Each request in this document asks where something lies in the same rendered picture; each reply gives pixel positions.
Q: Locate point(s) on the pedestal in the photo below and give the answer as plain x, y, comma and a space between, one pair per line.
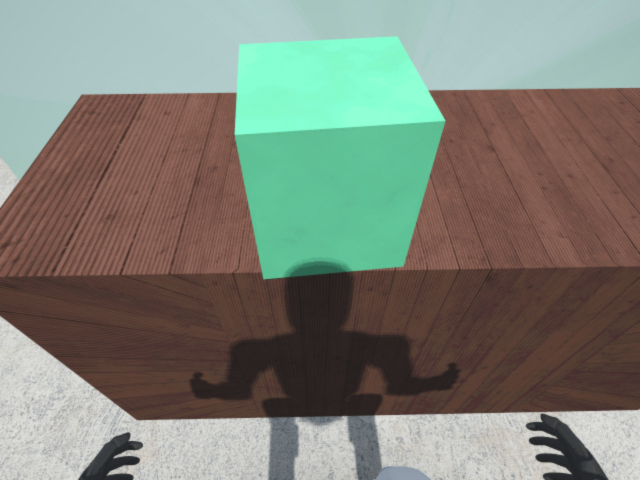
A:
127, 252

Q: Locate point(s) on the carton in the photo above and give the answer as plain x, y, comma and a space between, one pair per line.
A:
336, 141

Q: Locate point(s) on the left robot hand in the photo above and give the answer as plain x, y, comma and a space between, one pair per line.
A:
105, 462

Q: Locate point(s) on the right robot hand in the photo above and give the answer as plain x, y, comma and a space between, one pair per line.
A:
577, 460

